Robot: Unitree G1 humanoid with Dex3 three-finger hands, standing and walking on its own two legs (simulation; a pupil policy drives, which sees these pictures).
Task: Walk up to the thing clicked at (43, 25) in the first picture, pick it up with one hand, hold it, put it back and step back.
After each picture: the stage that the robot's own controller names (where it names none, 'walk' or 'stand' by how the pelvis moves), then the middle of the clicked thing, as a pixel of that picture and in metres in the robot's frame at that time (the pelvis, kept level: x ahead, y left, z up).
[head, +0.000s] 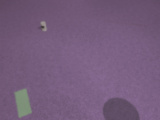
stand; (43, 26) +1.81 +0.52 -0.72
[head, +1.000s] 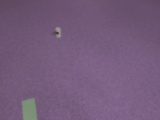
walk; (58, 32) +1.71 +0.25 -0.70
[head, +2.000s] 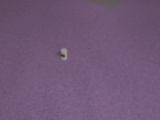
walk; (64, 54) +1.18 +0.15 -0.71
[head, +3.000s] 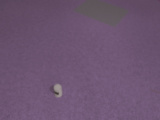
walk; (58, 90) +0.76 +0.18 -0.72
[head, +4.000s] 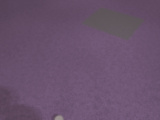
walk; out of the picture +0.51 +0.22 -0.69
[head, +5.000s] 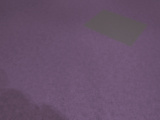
stand; out of the picture +0.39 +0.17 -0.71
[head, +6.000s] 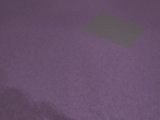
stand; out of the picture +0.36 +0.17 -0.73
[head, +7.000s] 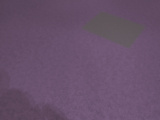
stand; out of the picture +0.38 +0.18 -0.73
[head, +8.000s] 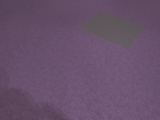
stand; out of the picture +0.36 +0.19 -0.73
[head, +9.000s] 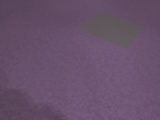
stand; out of the picture +0.36 +0.19 -0.73
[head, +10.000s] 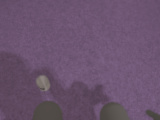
go down; (43, 83) +0.42 +0.19 -0.46
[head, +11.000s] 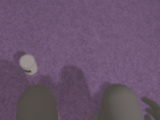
go down; (29, 65) +0.45 +0.23 -0.32
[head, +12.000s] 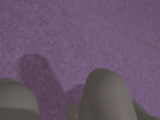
close in; out of the picture +0.42 +0.27 -0.23
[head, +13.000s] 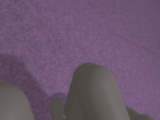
close; out of the picture +0.42 +0.28 -0.22
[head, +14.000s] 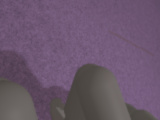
lift; out of the picture +0.40 +0.27 -0.23
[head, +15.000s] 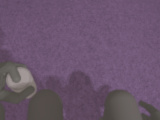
lift; (23, 84) +0.32 +0.21 -0.07
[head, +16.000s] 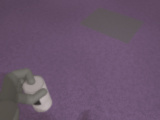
hold; (38, 94) +0.33 +0.16 +0.03
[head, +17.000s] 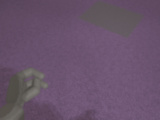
hold; out of the picture -0.14 -0.13 -0.66
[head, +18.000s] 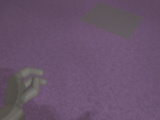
stand; out of the picture -0.23 -0.19 -0.71
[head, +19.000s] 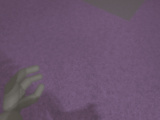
stand; out of the picture -0.22 -0.19 -0.65
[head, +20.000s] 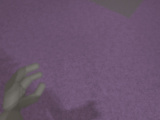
stand; out of the picture -0.22 -0.19 -0.64
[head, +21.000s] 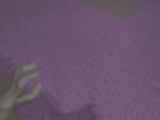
stand; out of the picture -0.22 -0.20 -0.65
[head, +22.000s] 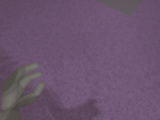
stand; out of the picture -0.21 -0.20 -0.62
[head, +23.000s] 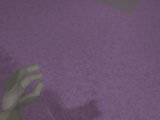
stand; out of the picture -0.21 -0.19 -0.62
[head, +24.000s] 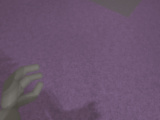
stand; out of the picture -0.22 -0.20 -0.64
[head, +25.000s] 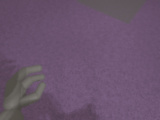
stand; out of the picture -0.23 -0.19 -0.66
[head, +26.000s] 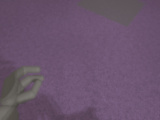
stand; out of the picture -0.23 -0.19 -0.68
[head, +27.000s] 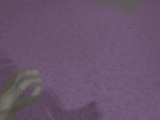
stand; out of the picture -0.21 -0.19 -0.63
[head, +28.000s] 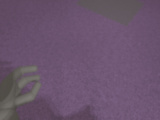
stand; out of the picture -0.22 -0.19 -0.65
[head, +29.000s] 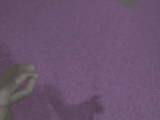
close; out of the picture -0.21 -0.19 -0.61
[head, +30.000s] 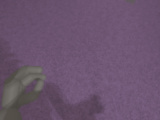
close; out of the picture -0.21 -0.19 -0.59
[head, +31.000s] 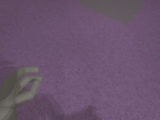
stand; out of the picture -0.22 -0.19 -0.67
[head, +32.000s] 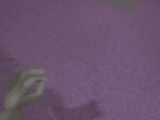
close; out of the picture -0.22 -0.19 -0.63
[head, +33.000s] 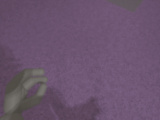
close; out of the picture -0.21 -0.19 -0.61
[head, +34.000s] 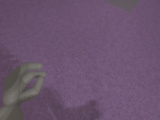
close; out of the picture -0.21 -0.19 -0.62
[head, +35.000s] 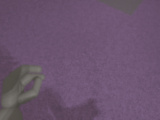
close; out of the picture -0.22 -0.19 -0.63
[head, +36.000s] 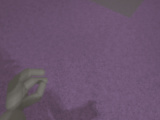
close; out of the picture -0.22 -0.18 -0.64
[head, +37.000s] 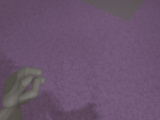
close; out of the picture -0.22 -0.18 -0.65
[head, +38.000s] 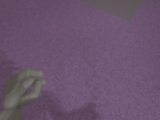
close; out of the picture -0.23 -0.18 -0.65
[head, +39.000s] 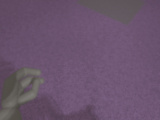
close; out of the picture -0.22 -0.18 -0.66
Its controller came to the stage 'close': yes
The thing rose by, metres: 0.71
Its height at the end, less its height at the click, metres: -0.02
